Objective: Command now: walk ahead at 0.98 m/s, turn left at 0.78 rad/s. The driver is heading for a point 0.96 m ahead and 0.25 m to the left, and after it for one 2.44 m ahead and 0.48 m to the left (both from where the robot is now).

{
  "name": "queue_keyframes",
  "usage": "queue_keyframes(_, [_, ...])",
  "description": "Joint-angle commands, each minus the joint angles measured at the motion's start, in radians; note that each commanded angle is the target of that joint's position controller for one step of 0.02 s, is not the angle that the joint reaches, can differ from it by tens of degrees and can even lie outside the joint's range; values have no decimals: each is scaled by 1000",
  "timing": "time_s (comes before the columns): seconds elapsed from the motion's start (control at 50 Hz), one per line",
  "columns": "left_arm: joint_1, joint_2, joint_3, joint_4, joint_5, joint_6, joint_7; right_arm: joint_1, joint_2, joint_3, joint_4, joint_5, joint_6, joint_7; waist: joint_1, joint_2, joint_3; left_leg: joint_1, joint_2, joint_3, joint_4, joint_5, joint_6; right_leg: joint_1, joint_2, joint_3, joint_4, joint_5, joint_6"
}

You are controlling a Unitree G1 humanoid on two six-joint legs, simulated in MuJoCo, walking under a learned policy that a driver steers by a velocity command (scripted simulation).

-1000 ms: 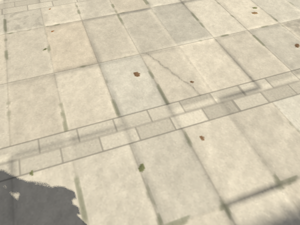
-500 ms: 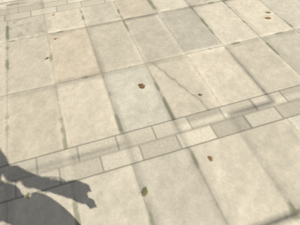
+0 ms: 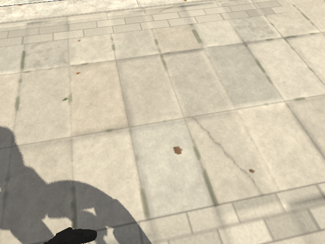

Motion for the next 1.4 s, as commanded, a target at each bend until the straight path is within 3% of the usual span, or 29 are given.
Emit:
queue_keyframes(0.02, [-123,83,12,-93,-13,0,-11,-82,-146,-34,-108,11,-38,0,28,5,147,-313,218,-298,-282,150,100,157,37,-65,-231,234,30])
queue_keyframes(0.12, [-251,93,9,-154,-28,-5,-9,19,-176,-48,-86,14,-27,-14,-52,57,71,23,254,-331,-145,594,50,160,115,-74,-454,271,-2])
queue_keyframes(0.18, [-29,177,45,-104,-38,-14,20,-50,-243,-60,-101,6,-28,-22,67,85,-97,48,243,-322,156,928,-17,544,179,-61,-532,113,-32])
queue_keyframes(0.2, [173,224,68,-56,-44,-18,39,-116,-274,-67,-117,2,-33,-14,183,87,-192,-42,214,-315,371,862,-29,772,133,-34,-535,59,-48])
queue_keyframes(0.22, [401,298,98,-21,-20,-18,66,-152,-192,-47,-145,-4,-46,-9,269,20,-327,-193,174,-260,663,592,-25,1028,-37,111,-492,-241,-76])
queue_keyframes(0.24, [403,346,109,-14,32,-21,64,-18,-11,-2,-178,50,-43,-15,154,-285,-458,-546,70,-138,986,-282,-55,1312,-377,626,-591,-408,-180])
queue_keyframes(0.26, [336,308,122,-18,8,-11,50,-62,-113,-1,-189,35,-27,-25,159,-268,-448,-653,138,-79,1072,-174,-38,1213,-356,815,-715,-597,-211])
queue_keyframes(0.28, [245,202,101,-23,-2,-9,44,-184,-158,-14,-186,9,-14,-20,159,-138,-258,-672,196,-55,1032,-49,-39,1033,-280,616,-753,-577,-179])
queue_keyframes(0.32, [233,138,85,25,-2,-12,36,-270,-136,-13,-201,-17,6,9,130,-10,-95,-644,253,-34,971,-1,-50,815,-207,344,-771,-249,-148])
queue_keyframes(0.4, [299,87,70,128,-43,-45,13,-360,-46,16,-287,-32,55,47,67,-61,21,-711,322,-11,944,18,-58,677,-174,67,-841,20,-106])
queue_keyframes(0.56, [342,197,82,184,-35,-63,24,-607,-74,41,-387,-29,51,89,52,-15,146,-505,229,232,442,302,-2,650,-74,-351,-904,677,-34])
queue_keyframes(0.6, [377,256,94,181,-35,-40,42,-544,-106,31,-359,-26,45,79,7,-67,68,-398,151,276,401,230,27,767,-100,-359,-741,1092,-20])
queue_keyframes(0.64, [322,318,110,157,-27,-3,54,-256,-170,-1,-278,-23,39,57,-147,-105,-85,-87,96,240,385,123,67,737,-147,-334,-352,1255,-39])
queue_keyframes(0.66, [282,315,112,134,-20,10,50,-37,-219,-33,-201,-22,36,36,-227,-70,-179,196,85,170,313,80,98,585,-139,-313,-37,1086,-47])
queue_keyframes(0.68, [263,256,108,121,-17,12,35,-65,-278,-73,-188,12,52,7,-172,122,-152,362,166,-9,254,-5,114,308,53,-302,356,111,-18])
queue_keyframes(0.7, [351,177,80,-3,-32,-7,23,-173,-405,-86,-244,-31,71,6,-8,290,-261,592,427,-574,125,46,312,-86,152,-176,683,-346,34])
queue_keyframes(0.72, [237,216,74,-40,-35,-35,25,-103,-374,-90,-267,-29,77,-8,-86,95,-329,586,464,-734,-42,-96,335,-166,120,-3,662,-269,22])
queue_keyframes(0.78, [233,174,50,-5,-12,-24,29,-201,-224,-49,-217,-22,26,-32,73,-94,-18,81,393,-477,-125,35,202,-10,-15,-8,345,-198,7])
queue_keyframes(0.82, [284,143,42,27,7,22,14,-223,-146,-14,-204,-14,-12,-30,125,-85,15,-126,338,-345,-165,125,167,127,-53,-18,217,-218,20])
queue_keyframes(0.92, [34,94,24,-39,-46,27,-18,-140,-147,-13,-147,-1,-61,6,37,-1,115,-162,228,-45,-271,425,29,135,-41,-112,-202,213,-46])
queue_keyframes(1.0, [-46,96,25,-41,-67,16,-35,-74,-172,-7,-102,-5,-82,-7,2,22,121,39,293,70,-348,680,-51,174,55,-153,-399,399,-121])
queue_keyframes(1.06, [-3,149,44,-12,-52,15,-36,-72,-210,-8,-90,-27,-69,-40,47,95,31,247,330,141,-183,1226,-114,244,176,-224,-437,275,-154])
queue_keyframes(1.1, [245,209,70,66,-49,27,-29,-127,-243,-18,-101,-58,-39,-67,179,148,-93,278,370,169,164,1491,-144,445,250,-237,-407,118,-184])
queue_keyframes(1.14, [641,292,120,180,-48,41,-5,-275,-248,-22,-146,-58,-25,-69,389,45,-189,-67,263,208,934,995,-143,853,159,-72,-439,-45,-281])
queue_keyframes(1.16, [516,378,141,170,-30,52,0,-174,-78,17,-220,-13,-51,-38,166,-371,-233,-670,65,98,1348,-225,-225,1202,-112,542,-517,-88,-492])
queue_keyframes(1.18, [437,328,142,121,-50,55,-6,-228,-128,36,-252,-28,-74,-37,207,-129,-295,-777,117,-64,1341,-164,-185,1180,-151,769,-707,-233,-518])
queue_keyframes(1.22, [382,216,118,138,-53,53,3,-314,-149,46,-277,-41,-93,-21,117,115,-59,-701,231,-69,1091,-27,-151,818,-102,601,-810,-265,-410])
queue_keyframes(1.3, [329,219,106,136,-57,10,6,-347,-107,73,-325,-83,-12,-8,15,77,92,-541,299,4,810,-65,-199,379,65,362,-880,-114,-357])
queue_keyframes(1.4, [370,251,130,131,-76,-3,0,-586,-71,96,-414,-33,-16,12,120,-12,92,-351,261,78,325,352,-222,324,142,279,-893,206,-268])
Velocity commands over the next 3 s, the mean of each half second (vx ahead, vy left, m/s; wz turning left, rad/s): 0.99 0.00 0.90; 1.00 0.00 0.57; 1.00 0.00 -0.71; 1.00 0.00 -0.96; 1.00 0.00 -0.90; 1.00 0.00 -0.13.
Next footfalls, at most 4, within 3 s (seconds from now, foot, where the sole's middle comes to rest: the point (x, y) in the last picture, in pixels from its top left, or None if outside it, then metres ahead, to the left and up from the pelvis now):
0.22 right None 0.43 -0.13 -0.77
0.68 left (108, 198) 0.73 0.23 -0.77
1.14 right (72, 131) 1.14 0.44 -0.77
1.56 left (15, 98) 1.41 0.80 -0.77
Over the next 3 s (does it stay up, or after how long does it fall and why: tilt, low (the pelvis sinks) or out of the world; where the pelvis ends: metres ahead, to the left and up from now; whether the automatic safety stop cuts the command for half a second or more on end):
stays up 2.47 0.33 0.00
